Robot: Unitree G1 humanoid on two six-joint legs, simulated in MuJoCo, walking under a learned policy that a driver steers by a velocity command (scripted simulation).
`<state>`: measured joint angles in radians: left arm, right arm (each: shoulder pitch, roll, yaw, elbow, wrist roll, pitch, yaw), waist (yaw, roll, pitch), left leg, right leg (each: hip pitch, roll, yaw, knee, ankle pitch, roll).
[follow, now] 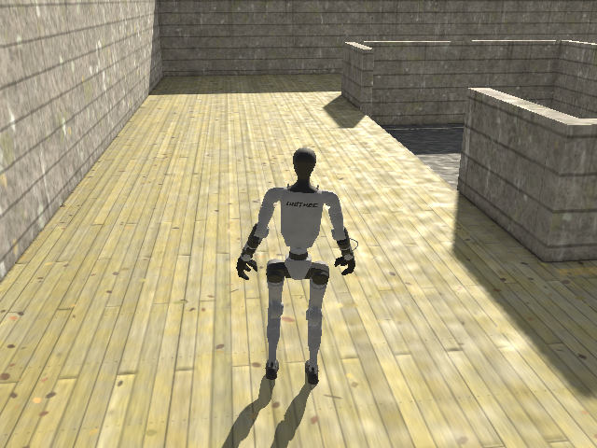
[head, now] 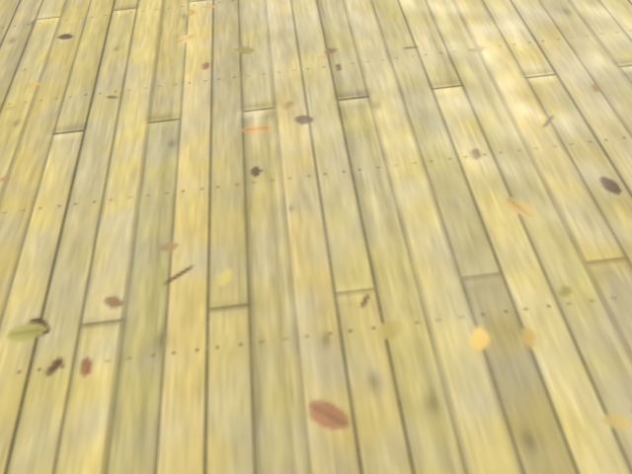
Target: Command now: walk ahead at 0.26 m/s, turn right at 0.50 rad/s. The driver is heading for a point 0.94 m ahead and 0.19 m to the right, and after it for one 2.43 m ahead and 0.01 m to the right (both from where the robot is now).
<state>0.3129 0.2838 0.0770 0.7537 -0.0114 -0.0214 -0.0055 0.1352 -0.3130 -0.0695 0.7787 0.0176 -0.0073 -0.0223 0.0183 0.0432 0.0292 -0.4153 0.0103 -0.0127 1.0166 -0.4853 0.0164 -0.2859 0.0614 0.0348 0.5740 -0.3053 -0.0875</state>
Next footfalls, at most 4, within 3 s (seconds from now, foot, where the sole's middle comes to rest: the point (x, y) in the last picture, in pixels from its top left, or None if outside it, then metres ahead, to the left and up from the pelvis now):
0.38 left None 0.31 0.12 -0.77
0.86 right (484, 464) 0.50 -0.24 -0.77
1.40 left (425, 308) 0.88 -0.16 -0.77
1.86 right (501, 256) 1.03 -0.37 -0.77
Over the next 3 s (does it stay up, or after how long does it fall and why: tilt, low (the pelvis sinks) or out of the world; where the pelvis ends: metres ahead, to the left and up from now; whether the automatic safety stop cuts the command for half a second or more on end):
stays up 0.93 -0.25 0.00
